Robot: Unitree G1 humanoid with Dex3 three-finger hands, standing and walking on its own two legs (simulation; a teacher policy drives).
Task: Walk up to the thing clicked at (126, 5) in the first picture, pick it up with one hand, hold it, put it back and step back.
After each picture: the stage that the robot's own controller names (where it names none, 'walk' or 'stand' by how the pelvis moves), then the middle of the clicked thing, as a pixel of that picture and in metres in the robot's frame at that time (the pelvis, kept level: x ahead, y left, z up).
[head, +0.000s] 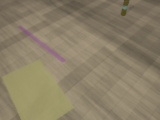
stand; (125, 7) +2.07 -0.58 -0.65
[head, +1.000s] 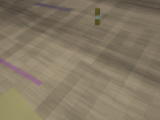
walk; (97, 17) +1.99 -0.04 -0.62
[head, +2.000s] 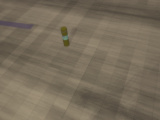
walk; (65, 37) +1.38 +0.29 -0.64
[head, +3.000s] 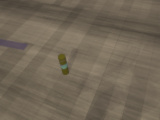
walk; (63, 65) +0.94 +0.27 -0.64
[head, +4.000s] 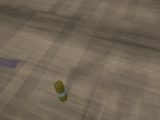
walk; (61, 92) +0.63 +0.23 -0.63
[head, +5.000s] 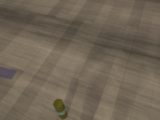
stand; (61, 109) +0.45 +0.22 -0.63
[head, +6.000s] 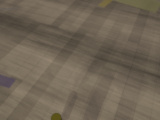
stand; out of the picture +0.41 +0.21 -0.65
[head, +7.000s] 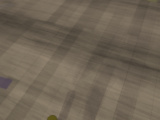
walk; out of the picture +0.36 +0.25 -0.65
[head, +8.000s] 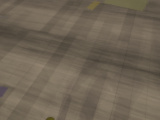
stand; out of the picture +0.40 +0.25 -0.64
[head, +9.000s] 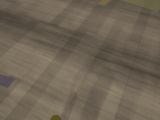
stand; out of the picture +0.37 +0.20 -0.66
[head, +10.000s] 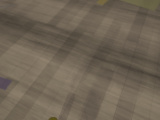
stand; out of the picture +0.37 +0.22 -0.66
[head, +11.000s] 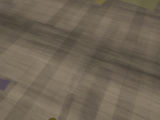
stand; out of the picture +0.36 +0.21 -0.66
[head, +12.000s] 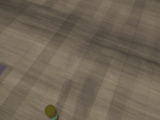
go down; (52, 114) +0.37 +0.21 -0.64
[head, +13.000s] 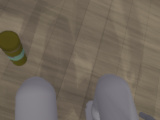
go down; (15, 51) +0.45 +0.25 -0.24
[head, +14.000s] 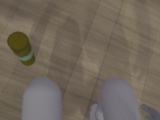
close in; (24, 51) +0.45 +0.24 -0.25
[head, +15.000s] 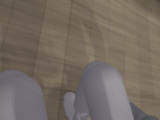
close in; out of the picture +0.43 +0.28 -0.16
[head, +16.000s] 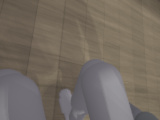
close; out of the picture +0.43 +0.29 -0.16
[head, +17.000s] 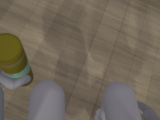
lift; (16, 66) +0.34 +0.23 -0.02
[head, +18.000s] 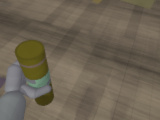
hold; (38, 78) +0.32 +0.15 +0.09
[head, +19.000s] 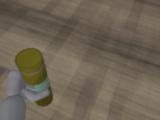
hold; (38, 82) +0.32 +0.16 +0.04
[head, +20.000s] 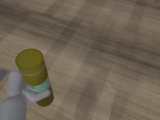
hold; (38, 82) +0.32 +0.16 +0.05
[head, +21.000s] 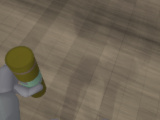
crouch; (30, 76) +0.34 +0.18 -0.01
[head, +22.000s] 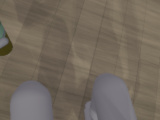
lower; out of the picture +0.47 +0.25 -0.04
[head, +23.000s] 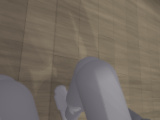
lower; out of the picture +0.44 +0.29 -0.17
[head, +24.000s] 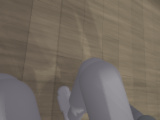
lower; out of the picture +0.43 +0.29 -0.16
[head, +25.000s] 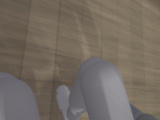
lower; out of the picture +0.42 +0.30 -0.16
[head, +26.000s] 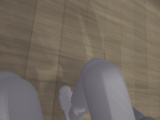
lower; out of the picture +0.42 +0.31 -0.15
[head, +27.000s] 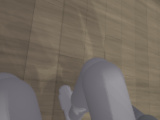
open; out of the picture +0.43 +0.30 -0.16
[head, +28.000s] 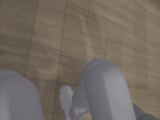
rise; out of the picture +0.42 +0.30 -0.17
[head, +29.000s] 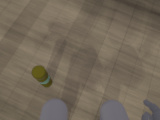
walk; (43, 77) +0.43 +0.23 -0.43
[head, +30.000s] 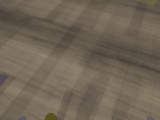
stand; out of the picture +0.38 +0.21 -0.60
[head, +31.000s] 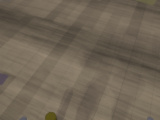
stand; out of the picture +0.38 +0.21 -0.60
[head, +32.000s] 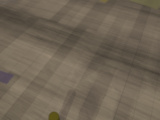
stand; out of the picture +0.39 +0.20 -0.63
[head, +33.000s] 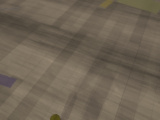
stand; out of the picture +0.40 +0.21 -0.66
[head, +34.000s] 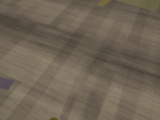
stand; out of the picture +0.37 +0.22 -0.66
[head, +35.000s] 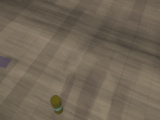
walk; (57, 105) +0.42 +0.17 -0.63
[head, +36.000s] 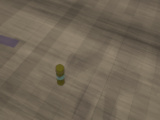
walk; (60, 75) +0.71 +0.16 -0.64
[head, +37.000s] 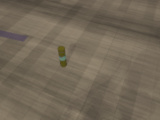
stand; (62, 57) +1.05 +0.25 -0.64
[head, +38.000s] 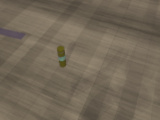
stand; (61, 57) +0.99 +0.23 -0.64
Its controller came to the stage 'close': yes
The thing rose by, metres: 0.69
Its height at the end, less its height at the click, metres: +0.00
